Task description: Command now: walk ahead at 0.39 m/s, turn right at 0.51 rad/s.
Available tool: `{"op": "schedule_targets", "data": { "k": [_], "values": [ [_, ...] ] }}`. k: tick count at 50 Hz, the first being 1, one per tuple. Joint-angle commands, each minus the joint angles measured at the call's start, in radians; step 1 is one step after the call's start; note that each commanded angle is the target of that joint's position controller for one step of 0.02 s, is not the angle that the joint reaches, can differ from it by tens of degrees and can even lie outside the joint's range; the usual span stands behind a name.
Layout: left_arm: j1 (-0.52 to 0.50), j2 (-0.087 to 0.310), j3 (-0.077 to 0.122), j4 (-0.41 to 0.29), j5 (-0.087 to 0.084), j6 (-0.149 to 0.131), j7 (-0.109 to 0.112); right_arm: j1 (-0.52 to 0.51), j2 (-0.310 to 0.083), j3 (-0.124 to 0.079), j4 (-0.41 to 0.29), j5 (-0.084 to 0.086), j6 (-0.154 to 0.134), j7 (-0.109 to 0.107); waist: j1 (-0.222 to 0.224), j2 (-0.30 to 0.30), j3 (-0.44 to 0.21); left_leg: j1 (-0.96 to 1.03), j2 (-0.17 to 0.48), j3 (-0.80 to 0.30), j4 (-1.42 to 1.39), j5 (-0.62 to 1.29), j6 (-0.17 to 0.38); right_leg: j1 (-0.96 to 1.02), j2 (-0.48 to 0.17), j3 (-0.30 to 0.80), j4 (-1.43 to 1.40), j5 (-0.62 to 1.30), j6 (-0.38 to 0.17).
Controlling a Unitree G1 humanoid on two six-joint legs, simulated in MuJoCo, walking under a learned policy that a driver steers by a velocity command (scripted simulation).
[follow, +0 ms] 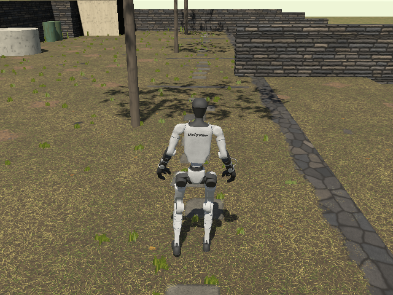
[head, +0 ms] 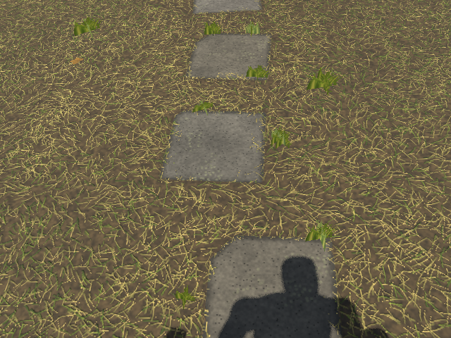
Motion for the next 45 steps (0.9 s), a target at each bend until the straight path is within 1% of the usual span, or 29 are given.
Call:
{"op": "schedule_targets", "data": {
  "k": [1, 2, 3, 4, 5, 8, 11, 14, 17, 19, 20, 21, 22, 23, 24, 25, 26, 27, 28, 30, 32, 33, 35, 38, 41, 42, 43, 44, 45],
  "values": [
    [0.213, 0.207, 0.046, -0.033, 0.016, -0.046, 0.001, -0.203, -0.088, -0.004, -0.174, 0.038, -0.077, 0.007, 0.127, -0.219, 0.016, -0.711, -0.070, -0.138, 0.457, -0.064, 0.029, 0.468, -0.383, 0.817, -0.483, -0.278, -0.307],
    [0.175, 0.153, 0.028, -0.039, 0.011, -0.054, 0.005, -0.197, -0.113, -0.012, -0.164, 0.032, -0.092, 0.010, 0.100, -0.169, 0.052, -0.705, -0.042, -0.139, 0.419, 0.046, 0.048, 0.439, -0.344, 0.713, -0.454, -0.169, -0.267],
    [0.139, 0.133, 0.019, -0.052, 0.009, -0.053, 0.011, -0.178, -0.104, -0.012, -0.138, 0.003, -0.099, 0.007, 0.075, -0.111, 0.052, -0.653, -0.019, -0.137, 0.373, 0.121, 0.046, 0.401, -0.299, 0.611, -0.430, -0.038, -0.231],
    [0.113, 0.126, 0.014, -0.061, 0.007, -0.048, 0.018, -0.164, -0.107, -0.017, -0.134, -0.017, -0.103, 0.009, 0.055, -0.108, 0.052, -0.597, -0.011, -0.134, 0.301, 0.178, 0.038, 0.362, -0.260, 0.530, -0.429, 0.084, -0.209],
    [0.113, 0.119, 0.010, -0.068, 0.010, -0.044, 0.027, -0.160, -0.101, -0.018, -0.130, -0.019, -0.102, 0.015, 0.045, -0.125, 0.040, -0.545, -0.014, -0.126, 0.254, 0.223, 0.028, 0.342, -0.230, 0.474, -0.434, 0.176, -0.193],
    [0.143, 0.130, 0.015, -0.061, 0.005, -0.039, 0.050, -0.202, -0.050, -0.002, -0.132, -0.017, -0.094, 0.025, 0.050, -0.096, 0.032, -0.486, -0.057, -0.086, 0.076, 0.347, -0.009, 0.314, -0.175, 0.353, -0.436, 0.393, -0.175],
    [0.177, 0.136, 0.019, -0.043, 0.000, -0.031, 0.065, -0.305, -0.006, 0.017, -0.153, -0.008, -0.097, 0.039, 0.081, -0.121, 0.051, -0.381, -0.106, -0.066, -0.150, 0.494, -0.022, 0.238, -0.131, 0.299, -0.427, 0.408, -0.143],
    [0.224, 0.140, 0.024, -0.024, -0.009, -0.027, 0.070, -0.384, -0.017, 0.017, -0.171, 0.007, -0.104, 0.055, 0.106, -0.133, 0.064, -0.312, -0.127, -0.078, -0.265, 0.553, -0.015, 0.227, -0.152, 0.344, -0.412, 0.363, -0.136],
    [0.217, 0.148, 0.034, -0.018, -0.014, -0.021, 0.076, -0.369, -0.053, 0.003, -0.169, 0.010, -0.111, 0.058, 0.080, -0.146, 0.062, -0.252, -0.121, -0.115, -0.323, 0.534, 0.016, 0.280, -0.187, 0.403, -0.362, 0.388, -0.111],
    [0.201, 0.145, 0.039, -0.019, -0.003, -0.017, 0.075, -0.282, -0.081, -0.010, -0.146, 0.007, -0.115, 0.052, 0.039, -0.172, 0.018, -0.144, -0.132, -0.089, -0.328, 0.466, 0.052, 0.323, -0.190, 0.394, -0.275, 0.592, -0.092],
    [0.193, 0.130, 0.034, -0.022, 0.003, -0.015, 0.070, -0.176, -0.107, -0.026, -0.118, 0.003, -0.116, 0.045, -0.015, -0.167, -0.056, 0.010, -0.144, -0.057, -0.354, 0.479, 0.085, 0.320, -0.147, 0.357, -0.148, 0.737, -0.070],
    [0.178, 0.103, 0.022, -0.041, 0.014, -0.014, 0.064, -0.034, -0.135, -0.035, -0.098, -0.011, -0.115, 0.038, -0.086, -0.154, -0.186, 0.268, -0.067, -0.113, -0.307, 0.466, 0.138, 0.216, -0.100, 0.332, 0.055, 0.689, -0.042],
    [0.294, 0.010, -0.005, -0.053, 0.023, -0.020, 0.062, 0.110, -0.209, -0.051, -0.071, -0.032, -0.111, 0.034, -0.069, 0.062, -0.368, 0.645, 0.164, -0.485, -0.295, 0.351, 0.279, -0.083, 0.026, 0.265, 0.421, 0.317, 0.016],
    [0.365, 0.010, -0.016, -0.037, -0.007, -0.032, 0.056, 0.164, -0.176, -0.044, -0.022, -0.016, -0.108, 0.050, -0.048, 0.308, -0.435, 0.739, 0.282, -0.875, -0.472, 0.148, 0.371, -0.283, 0.104, 0.265, 0.645, -0.215, 0.047],
    [0.277, 0.097, 0.003, -0.044, -0.022, -0.040, 0.051, 0.098, -0.105, -0.024, -0.032, 0.008, -0.103, 0.048, -0.059, 0.176, -0.260, 0.615, 0.247, -0.817, -0.516, 0.008, 0.336, -0.381, 0.042, 0.281, 0.722, -0.177, 0.045],
    [0.152, 0.119, 0.004, -0.072, -0.017, -0.047, 0.046, 0.032, -0.076, -0.013, -0.037, 0.010, -0.094, 0.044, -0.058, 0.065, -0.133, 0.460, 0.199, -0.664, -0.528, 0.043, 0.304, -0.385, -0.005, 0.232, 0.701, -0.098, 0.038],
    [0.072, 0.106, 0.002, -0.096, 0.002, -0.056, 0.046, -0.025, -0.072, -0.006, -0.039, -0.001, -0.087, 0.045, -0.028, -0.001, -0.029, 0.297, 0.160, -0.562, -0.546, 0.248, 0.295, -0.367, -0.038, 0.191, 0.638, -0.046, 0.041],
    [0.049, 0.105, 0.008, -0.101, 0.024, -0.059, 0.049, -0.056, -0.058, 0.000, -0.043, -0.010, -0.087, 0.044, 0.000, -0.010, -0.001, 0.204, 0.127, -0.487, -0.550, 0.476, 0.289, -0.316, -0.065, 0.182, 0.571, -0.020, 0.047],
    [0.066, 0.090, 0.006, -0.102, 0.029, -0.060, 0.048, -0.068, -0.057, 0.004, -0.043, -0.015, -0.087, 0.043, 0.026, 0.011, -0.008, 0.154, 0.106, -0.439, -0.548, 0.666, 0.291, -0.263, -0.072, 0.172, 0.531, -0.022, 0.060],
    [0.093, 0.042, -0.010, -0.096, 0.039, -0.057, 0.048, -0.068, -0.061, 0.006, -0.022, -0.009, -0.090, 0.040, 0.053, 0.033, -0.036, 0.104, 0.082, -0.347, -0.538, 0.937, 0.302, -0.199, -0.070, 0.142, 0.386, -0.035, 0.094],
    [0.055, 0.014, -0.025, -0.109, 0.044, -0.054, 0.052, -0.073, -0.117, -0.010, -0.011, -0.004, -0.078, 0.027, 0.051, 0.049, -0.056, 0.044, 0.060, -0.282, -0.531, 1.014, 0.300, -0.124, -0.045, 0.112, 0.230, 0.023, 0.118],
    [0.028, 0.014, -0.028, -0.114, 0.042, -0.051, 0.052, -0.067, -0.144, -0.019, -0.007, 0.001, -0.067, 0.020, 0.042, 0.058, -0.071, 0.023, 0.047, -0.266, -0.527, 0.988, 0.289, -0.082, -0.028, 0.105, 0.170, 0.095, 0.122],
    [-0.033, 0.034, -0.024, -0.125, 0.033, -0.039, 0.052, -0.035, -0.161, -0.027, 0.004, 0.014, -0.044, 0.009, 0.021, 0.059, -0.083, 0.010, 0.031, -0.266, -0.513, 0.872, 0.259, -0.038, 0.003, 0.112, 0.079, 0.221, 0.129],
    [-0.102, 0.055, -0.014, -0.152, 0.027, -0.027, 0.051, -0.008, -0.152, -0.026, 0.011, 0.024, -0.016, -0.003, 0.009, 0.068, -0.073, 0.018, 0.026, -0.329, -0.465, 0.673, 0.222, -0.006, 0.024, 0.145, -0.033, 0.260, 0.125],
    [-0.062, 0.084, 0.007, -0.150, 0.034, -0.040, 0.050, -0.041, -0.119, -0.019, -0.014, 0.024, 0.002, -0.015, 0.054, 0.071, -0.070, -0.004, -0.026, -0.391, -0.342, 0.470, 0.154, 0.126, 0.006, 0.148, -0.217, 0.354, 0.084],
    [-0.027, 0.125, 0.018, -0.155, 0.046, -0.044, 0.058, -0.018, -0.066, -0.004, -0.025, 0.013, 0.002, -0.014, 0.054, 0.001, -0.110, -0.059, -0.085, -0.358, -0.214, 0.313, 0.106, 0.237, -0.120, 0.225, -0.257, 0.476, 0.033],
    [-0.003, 0.170, 0.023, -0.171, 0.059, -0.033, 0.071, 0.071, 0.001, 0.016, -0.028, -0.014, 0.001, -0.013, 0.015, -0.221, -0.171, -0.221, -0.195, -0.239, 0.040, -0.153, 0.044, 0.405, -0.347, 0.415, -0.211, 0.831, -0.069],
    [0.018, 0.169, 0.028, -0.154, 0.064, -0.015, 0.063, 0.172, -0.050, 0.008, -0.031, 0.007, 0.002, -0.014, -0.012, -0.349, -0.248, -0.306, -0.192, -0.181, 0.224, -0.265, 0.011, 0.407, -0.474, 0.618, -0.266, 0.727, -0.207],
    [-0.024, 0.118, 0.018, -0.170, 0.049, -0.009, 0.059, 0.154, -0.129, -0.015, -0.013, 0.014, 0.016, -0.021, -0.002, -0.244, -0.190, -0.342, -0.141, -0.180, 0.343, -0.177, -0.017, 0.356, -0.414, 0.583, -0.304, 0.533, -0.206]
  ]
}}
Keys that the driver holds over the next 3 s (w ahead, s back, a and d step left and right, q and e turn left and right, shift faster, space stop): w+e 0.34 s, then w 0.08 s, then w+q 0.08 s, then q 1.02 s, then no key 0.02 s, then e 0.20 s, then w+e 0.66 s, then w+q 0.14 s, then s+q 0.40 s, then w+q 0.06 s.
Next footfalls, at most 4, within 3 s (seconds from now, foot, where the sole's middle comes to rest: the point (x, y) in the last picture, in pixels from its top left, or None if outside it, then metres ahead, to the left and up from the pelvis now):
0.42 left None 0.42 0.06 -0.76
0.84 right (317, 332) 0.51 -0.19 -0.76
1.26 left None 0.45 0.06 -0.76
1.72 right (306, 330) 0.52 -0.16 -0.76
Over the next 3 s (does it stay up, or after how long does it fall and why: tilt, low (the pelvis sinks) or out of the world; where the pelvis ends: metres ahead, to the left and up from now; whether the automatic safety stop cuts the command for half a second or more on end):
stays up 0.89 -0.12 0.00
